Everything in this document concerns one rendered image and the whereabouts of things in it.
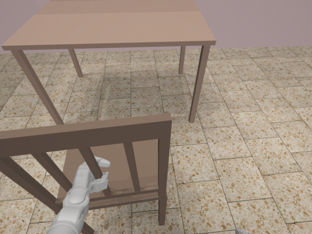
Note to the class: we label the left robot forearm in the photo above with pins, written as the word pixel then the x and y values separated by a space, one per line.
pixel 70 219

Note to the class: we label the robot left hand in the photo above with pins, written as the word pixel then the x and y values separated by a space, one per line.
pixel 84 176

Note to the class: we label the chair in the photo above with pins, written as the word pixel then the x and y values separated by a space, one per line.
pixel 137 148

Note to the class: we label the table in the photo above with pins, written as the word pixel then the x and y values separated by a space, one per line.
pixel 83 24

